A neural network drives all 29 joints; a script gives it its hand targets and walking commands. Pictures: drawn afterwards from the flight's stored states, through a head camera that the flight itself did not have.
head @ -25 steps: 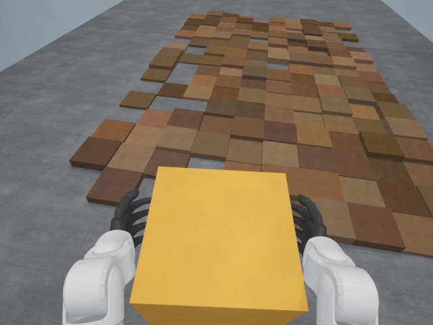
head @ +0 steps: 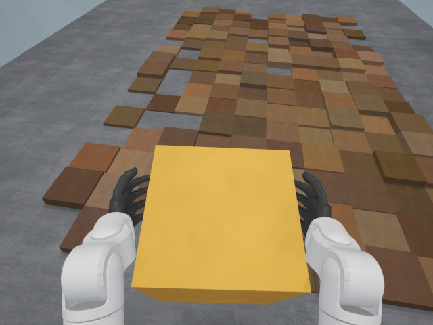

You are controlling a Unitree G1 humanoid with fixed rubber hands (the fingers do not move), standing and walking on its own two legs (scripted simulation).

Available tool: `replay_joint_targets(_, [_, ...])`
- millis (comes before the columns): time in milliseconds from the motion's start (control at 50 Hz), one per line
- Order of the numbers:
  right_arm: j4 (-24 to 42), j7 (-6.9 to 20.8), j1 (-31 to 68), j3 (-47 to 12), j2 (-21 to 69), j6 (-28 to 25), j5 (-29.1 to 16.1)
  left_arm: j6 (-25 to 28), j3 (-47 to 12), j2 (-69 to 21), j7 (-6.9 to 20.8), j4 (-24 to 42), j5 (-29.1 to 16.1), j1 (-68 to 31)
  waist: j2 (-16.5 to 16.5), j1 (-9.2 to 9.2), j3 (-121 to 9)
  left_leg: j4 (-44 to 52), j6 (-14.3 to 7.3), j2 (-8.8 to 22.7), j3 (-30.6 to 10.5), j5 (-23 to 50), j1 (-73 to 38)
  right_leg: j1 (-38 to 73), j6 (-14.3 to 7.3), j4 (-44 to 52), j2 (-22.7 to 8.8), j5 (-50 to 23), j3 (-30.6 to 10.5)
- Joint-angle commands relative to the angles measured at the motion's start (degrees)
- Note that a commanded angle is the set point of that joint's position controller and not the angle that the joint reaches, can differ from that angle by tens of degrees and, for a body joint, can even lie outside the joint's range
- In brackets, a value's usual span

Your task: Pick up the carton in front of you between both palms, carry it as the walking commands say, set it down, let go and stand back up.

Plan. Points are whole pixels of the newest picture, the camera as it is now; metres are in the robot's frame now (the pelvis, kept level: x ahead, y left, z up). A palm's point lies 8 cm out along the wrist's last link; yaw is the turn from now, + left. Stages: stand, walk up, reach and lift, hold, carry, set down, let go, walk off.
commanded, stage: carry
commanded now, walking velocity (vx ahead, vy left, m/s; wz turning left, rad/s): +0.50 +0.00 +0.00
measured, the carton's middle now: (217, 234) +0.26 +0.00 +0.06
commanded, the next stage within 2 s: none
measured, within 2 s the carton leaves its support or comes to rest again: neither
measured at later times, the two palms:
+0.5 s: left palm (164, 67) +0.69 +0.14 +0.16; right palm (279, 69) +0.68 -0.16 +0.16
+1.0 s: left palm (162, 9) +0.99 +0.18 +0.21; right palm (251, 6) +1.03 -0.12 +0.21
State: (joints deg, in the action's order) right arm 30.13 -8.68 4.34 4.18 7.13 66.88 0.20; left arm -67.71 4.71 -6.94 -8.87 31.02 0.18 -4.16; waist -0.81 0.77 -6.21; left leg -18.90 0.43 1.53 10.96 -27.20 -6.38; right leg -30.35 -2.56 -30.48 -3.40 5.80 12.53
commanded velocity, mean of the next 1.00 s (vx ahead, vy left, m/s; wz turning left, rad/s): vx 0.50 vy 0.00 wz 0.00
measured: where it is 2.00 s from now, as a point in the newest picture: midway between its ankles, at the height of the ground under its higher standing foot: (201, 148)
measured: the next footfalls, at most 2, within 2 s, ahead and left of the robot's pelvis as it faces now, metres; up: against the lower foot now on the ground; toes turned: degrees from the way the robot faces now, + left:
right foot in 0.02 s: +0.19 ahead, -0.09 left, +0.00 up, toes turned -11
left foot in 0.48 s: +0.49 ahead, +0.09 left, +0.02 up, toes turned +4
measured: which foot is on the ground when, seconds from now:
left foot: down 0.00-0.04, up 0.06-0.46, down 0.48-0.84, up 0.86-1.00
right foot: up 0.00-0.00, down 0.02-0.54, up 0.56-0.76, down 0.78-1.00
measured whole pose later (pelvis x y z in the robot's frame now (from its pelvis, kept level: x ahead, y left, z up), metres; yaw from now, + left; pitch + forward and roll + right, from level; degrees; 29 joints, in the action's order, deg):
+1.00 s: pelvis +0.66 -0.02 +0.07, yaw +0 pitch +6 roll +1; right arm 14.3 -10.3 34.1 17.5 6.1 66.7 1.0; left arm -66.8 13.6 -5.5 -12.2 14.1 -1.6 -33.2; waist 1.6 -8.6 1.4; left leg -59.4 -2.8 -0.5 0.8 -22.9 35.4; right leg -15.4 -3.1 -30.3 1.1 21.2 3.2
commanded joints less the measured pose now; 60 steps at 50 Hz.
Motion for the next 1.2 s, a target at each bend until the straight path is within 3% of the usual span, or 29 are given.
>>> replay_joint_targets(0, [2.1, 0.2, 31.2, -31.1, 24.7, 0.1, -12.5, 0.8, -29.6, -25.6, 0.5, -0.2, -12.2, -28.4, -0.8, -5.13, -13.1, -28.2, -3.7, 6.7, 1.9, 41.0, 15.9, 31.0, -1.7, 1.5, 1.1, 7.4, -2.1])
replay_joint_targets(20, [2.0, -0.4, 34.2, -30.8, 24.9, 0.3, -13.2, 0.9, -27.4, -22.4, -0.4, -1.5, -11.5, -31.8, 13.8, -5.31, -19.2, -48.0, -1.1, -0.7, 0.3, 23.8, 33.0, 43.1, -10.4, 8.6, -16.1, 20.5, -32.8])
replay_joint_targets(40, [0.8, -0.9, 37.7, -29.7, 24.5, 0.4, -13.5, 0.9, -26.8, -23.7, -0.8, -4.0, -12.1, -33.3, 19.2, -5.8, -18.4, -58.2, -1.3, -5.2, -7.1, 0.1, 43.3, 44.4, -13.6, 16.6, -19.9, 15.2, -45.9])
replay_joint_targets(100, [-5.2, -2.1, 45.8, -25.8, 29.0, -0.7, -12.8, 1.9, -28.1, -28.8, -0.5, -4.7, -15.2, -45.8, 4.3, -3.92, -16.0, -60.8, -5.2, 2.9, -12.4, 6.7, 46.3, 35.0, -9.3, 11.9, -15.7, 0.3, -28.3])
replay_joint_targets(180, [-12.9, -3.1, 52.8, -22.0, 30.1, -1.9, -9.3, 3.3, -27.0, -30.9, 0.0, -9.7, -16.4, -57.0, 6.3, -2.64, -16.2, -52.4, -4.4, 3.5, -10.1, 12.2, 44.4, 29.2, -7.8, 13.9, -12.8, 0.1, -18.6])
replay_joint_targets(400, [-21.6, -2.0, 62.2, -20.3, 36.3, 0.7, -9.8, 0.6, -20.9, -34.6, 0.0, -20.4, -12.1, -62.5, 9.1, -4.79, -11.5, -21.2, -4.5, 0.2, -1.5, 22.5, 49.9, 42.8, -7.1, 7.3, -8.9, -27.0, -9.2])
replay_joint_targets(440, [-21.4, -1.4, 62.2, -20.2, 37.2, 1.1, -9.6, 0.1, -21.1, -36.0, 0.1, -20.5, -11.6, -62.4, 9.8, -3.36, -11.3, -12.8, -5.4, -2.6, 1.1, 22.5, 41.1, 41.6, -4.7, 4.0, -8.0, -37.5, -6.4])
replay_joint_targets(460, [-21.6, -1.2, 61.4, -20.0, 37.5, 1.3, -9.4, -0.1, -21.3, -36.8, 0.2, -20.3, -11.4, -62.4, 10.3, -0.48, -13.5, -10.3, -5.7, -4.5, 2.4, 24.1, 31.3, 39.5, -2.9, -2.0, -7.7, -42.6, -4.6])
replay_joint_targets(480, [-21.8, -1.1, 61.8, -19.9, 37.7, 1.0, -8.8, -0.3, -21.6, -38.2, 0.4, -19.5, -11.3, -62.5, 4.5, 2.64, -19.6, -11.8, -7.5, -4.2, 2.3, 26.0, 13.9, 30.6, -0.3, -14.1, -4.9, -39.2, -1.5])
replay_joint_targets(500, [-21.8, -1.1, 60.7, -20.1, 38.3, 0.5, -8.5, -0.2, -22.6, -39.0, 0.7, -17.4, -11.7, -64.2, -6.9, 5.61, -28.0, -11.9, -14.0, 5.7, -15.4, 27.8, -7.2, 12.4, 2.5, -32.6, -1.5, -23.9, -3.4])
replay_joint_targets(520, [-21.5, -0.8, 60.1, -20.7, 40.2, 0.1, -9.1, 0.1, -23.9, -40.0, 1.0, -15.9, -12.2, -64.9, -18.1, 5.93, -31.5, -9.4, -17.8, 15.0, -32.7, 38.6, -18.4, -3.2, 3.3, -45.8, 6.1, 17.5, -6.4])
replay_joint_targets(540, [-19.3, -0.3, 59.8, -22.1, 41.5, -0.1, -10.3, 0.8, -24.1, -41.0, 0.9, -15.1, -12.5, -66.9, -15.3, 6.88, -30.0, -10.2, -17.9, 16.2, -34.2, 44.7, -22.0, -12.6, 2.4, -52.7, 6.7, 26.1, -11.4])
replay_joint_targets(580, [-12.9, 0.5, 64.7, -26.5, 44.4, -1.5, -14.2, 2.3, -22.1, -41.4, 0.4, -14.1, -10.4, -64.7, -4.6, 7.65, -26.2, -9.6, -15.2, 15.7, -33.2, 38.4, -18.7, -21.1, 0.0, -52.2, 3.8, 23.6, -14.4])
replay_joint_targets(600, [-10.0, 0.9, 66.8, -28.2, 45.3, -2.3, -16.0, 2.9, -21.5, -41.1, 0.2, -13.6, -9.2, -63.4, -3.4, 6.28, -25.4, -8.6, -13.3, 14.7, -30.9, 34.0, -14.8, -19.4, -0.4, -47.8, 2.6, 21.9, -14.9])
replay_joint_targets(680, [-5.5, 1.5, 66.3, -32.2, 42.9, -4.2, -19.8, 5.1, -20.9, -35.7, -1.2, -11.8, -5.2, -57.6, -4.9, 4.63, -23.1, -4.9, -13.4, 13.9, -26.8, 23.8, -9.8, -18.4, -0.4, -37.1, 1.6, 23.3, -12.3])
replay_joint_targets(720, [-5.2, 1.5, 65.6, -32.5, 40.4, -4.3, -20.3, 5.2, -21.3, -33.2, -1.5, -10.6, -4.9, -56.9, -3.8, 3.2, -19.8, -0.4, -11.5, 10.6, -19.2, 20.0, 2.8, -5.4, 0.2, -14.6, 3.1, 24.9, -9.0])
replay_joint_targets(760, [-6.8, 1.5, 64.3, -32.0, 38.7, -3.4, -20.4, 4.4, -21.8, -31.6, -1.5, -11.3, -5.0, -55.4, -8.6, -1.12, -19.7, -3.1, -9.4, 9.9, -12.7, 24.0, 14.3, 15.1, -0.3, -8.1, 8.2, 14.3, 2.2])
replay_joint_targets(780, [-7.7, 1.5, 62.3, -31.9, 37.9, -2.8, -19.9, 4.1, -22.0, -31.5, -1.5, -12.4, -5.5, -55.1, -4.5, -4.54, -22.2, -11.3, -6.9, 6.9, -6.9, 34.0, 18.4, 26.5, -1.9, -4.0, 9.8, 11.5, 1.3])
replay_joint_targets(800, [-7.2, 1.6, 64.3, -31.6, 37.1, -2.3, -19.4, 4.1, -21.6, -31.8, -1.4, -14.1, -5.4, -53.1, 0.8, -9.8, -24.3, -25.6, -4.1, 3.0, -4.0, 43.1, 28.4, 38.6, -5.8, -3.4, 6.3, 14.6, -10.8])
replay_joint_targets(820, [-8.2, 1.6, 62.4, -30.8, 36.6, -1.7, -18.5, 3.7, -22.2, -31.2, -1.2, -14.5, -5.6, -52.1, 19.1, -9.93, -25.6, -47.0, -1.8, -4.9, -6.3, 22.1, 43.5, 46.0, -14.3, 3.4, -7.5, -2.2, -38.5])
replay_joint_targets(840, [-9.8, 1.2, 61.1, -28.9, 36.0, -1.3, -16.3, 2.6, -24.4, -33.3, -0.6, -13.8, -7.9, -53.0, 18.1, -7.78, -25.5, -56.9, -2.5, -6.3, -12.4, -1.7, 50.5, 49.7, -18.5, 3.6, -13.4, -24.7, -45.0])
replay_joint_targets(860, [-11.4, 0.5, 58.9, -26.0, 35.0, -0.9, -13.9, 1.8, -26.9, -35.0, -0.1, -11.9, -10.5, -55.7, 8.1, -8.08, -22.9, -59.0, -3.7, -3.8, -14.8, -1.7, 54.8, 50.3, -17.9, 1.3, -13.7, -30.1, -40.8])
replay_joint_targets(880, [-12.7, -0.1, 57.0, -23.1, 34.2, -0.6, -11.4, 1.5, -28.8, -36.1, 0.3, -10.5, -12.8, -59.1, 2.6, -7.83, -19.7, -54.9, -4.1, -1.9, -14.2, -0.5, 56.7, 48.1, -15.2, 0.9, -13.3, -30.4, -38.0])
replay_joint_targets(960, [-18.0, -2.0, 54.9, -16.2, 31.3, -0.1, -3.9, 1.2, -32.2, -40.0, 2.4, -9.5, -21.2, -68.5, 2.7, -8.13, -15.8, -35.0, -3.2, -0.6, -11.1, 4.8, 55.8, 46.8, -9.4, 4.1, -10.2, -28.0, -31.1])
replay_joint_targets(1040, [-21.7, -2.7, 55.3, -13.5, 29.6, 1.2, -0.2, 0.2, -30.9, -40.5, 3.4, -16.2, -22.3, -68.9, 7.5, -7.51, -13.8, -13.5, -2.8, -2.8, -6.6, 30.9, 41.5, 38.0, -5.0, 5.6, -4.1, -26.3, -18.3])
replay_joint_targets(1100, [-22.8, -2.3, 58.2, -13.7, 29.8, 2.8, -1.0, -0.8, -28.0, -40.7, 3.2, -21.0, -20.3, -68.0, 8.7, -6.87, -10.9, -4.8, -4.9, -2.3, -5.5, 39.8, 30.7, 32.6, -3.0, 5.5, -4.3, -21.5, -15.9])
replay_joint_targets(1140, [-24.4, -1.8, 58.8, -13.5, 29.5, 3.6, -1.7, -1.6, -25.8, -40.7, 2.6, -23.8, -18.0, -68.5, 6.8, -1.71, -13.3, -4.8, -4.7, -3.1, -1.9, 37.6, 16.7, 29.6, -1.4, -4.3, -3.5, -25.9, -12.3])
replay_joint_targets(1160, [-25.0, -1.6, 60.9, -13.5, 29.7, 3.7, -2.2, -1.9, -24.6, -40.9, 2.2, -24.5, -16.7, -69.6, 0.3, 0.06, -17.3, -8.3, -5.7, -0.9, -3.5, 31.5, 3.6, 21.6, 0.4, -14.7, -1.6, -17.7, -11.0])
replay_joint_targets(1180, [-26.0, -1.4, 62.5, -14.2, 31.3, 3.7, -3.1, -2.3, -23.7, -41.2, 1.7, -23.9, -16.0, -71.1, -9.6, 1.9, -25.2, -11.6, -13.0, 10.7, -20.9, 28.3, -14.9, 4.9, 2.8, -32.0, 0.7, -0.4, -11.2])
